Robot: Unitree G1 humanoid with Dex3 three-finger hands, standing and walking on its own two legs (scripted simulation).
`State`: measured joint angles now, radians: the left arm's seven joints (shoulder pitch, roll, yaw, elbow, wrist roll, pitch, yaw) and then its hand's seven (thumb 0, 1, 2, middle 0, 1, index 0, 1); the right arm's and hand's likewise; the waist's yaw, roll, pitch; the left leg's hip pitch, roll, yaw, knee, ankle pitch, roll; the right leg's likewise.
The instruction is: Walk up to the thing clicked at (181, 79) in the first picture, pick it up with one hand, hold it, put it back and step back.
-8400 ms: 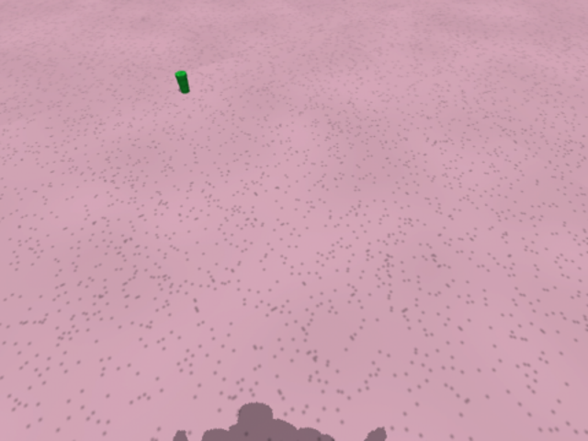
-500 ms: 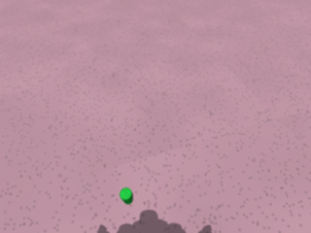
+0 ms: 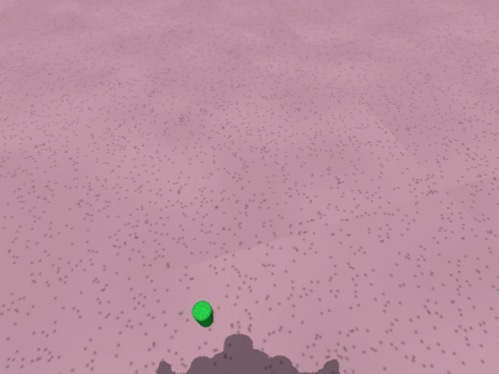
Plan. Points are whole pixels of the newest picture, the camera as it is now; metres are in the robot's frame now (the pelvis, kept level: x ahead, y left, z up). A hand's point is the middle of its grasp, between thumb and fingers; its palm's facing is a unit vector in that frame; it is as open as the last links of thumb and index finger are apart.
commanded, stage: stand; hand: left
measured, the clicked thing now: (204, 315) +0.40 +0.21 -0.72
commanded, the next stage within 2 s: go down in 0.16 s
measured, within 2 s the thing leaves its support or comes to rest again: neither
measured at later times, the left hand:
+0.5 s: hand (124, 370) +0.15 +0.26 -0.16, palm faces +0.02 -0.94 -0.35, open 9.9 cm
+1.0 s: hand out of the picture +0.13 +0.27 -0.19, palm faces +0.02 -0.93 -0.36, open 16.2 cm
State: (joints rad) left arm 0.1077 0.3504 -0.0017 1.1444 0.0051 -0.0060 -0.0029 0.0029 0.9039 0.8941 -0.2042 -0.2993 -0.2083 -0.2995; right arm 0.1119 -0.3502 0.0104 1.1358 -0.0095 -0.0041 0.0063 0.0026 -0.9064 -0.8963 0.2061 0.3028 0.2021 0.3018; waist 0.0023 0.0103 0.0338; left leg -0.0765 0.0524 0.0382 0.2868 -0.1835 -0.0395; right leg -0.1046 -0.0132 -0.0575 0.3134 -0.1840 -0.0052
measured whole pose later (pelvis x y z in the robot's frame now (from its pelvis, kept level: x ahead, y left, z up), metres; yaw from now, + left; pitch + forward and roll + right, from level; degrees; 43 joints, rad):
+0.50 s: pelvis -0.01 +0.00 -0.02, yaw +0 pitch +6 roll +0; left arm -0.04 0.33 0.15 1.02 0.08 0.01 -0.03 0.00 0.55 0.67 -0.08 -0.35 -0.11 -0.33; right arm 0.21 -0.26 -0.02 0.81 0.03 -0.04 -0.03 0.00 -0.98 -0.91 0.20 0.30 0.20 0.30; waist -0.01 -0.01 0.03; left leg -0.35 0.05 0.03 0.52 -0.27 -0.03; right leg -0.37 -0.03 -0.06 0.54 -0.27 -0.01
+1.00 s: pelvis -0.01 +0.02 -0.06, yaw +0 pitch +13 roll -1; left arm 0.25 0.31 0.15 0.47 0.07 0.26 -0.02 0.00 -0.40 0.32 -0.08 -0.28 -0.07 -0.29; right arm 0.23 -0.24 -0.02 0.61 0.02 -0.13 -0.05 0.01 -0.80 -0.87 0.21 0.30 0.20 0.30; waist -0.03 0.01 -0.10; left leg -0.69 0.05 0.01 0.95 -0.48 -0.01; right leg -0.68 -0.04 -0.05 0.91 -0.44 0.02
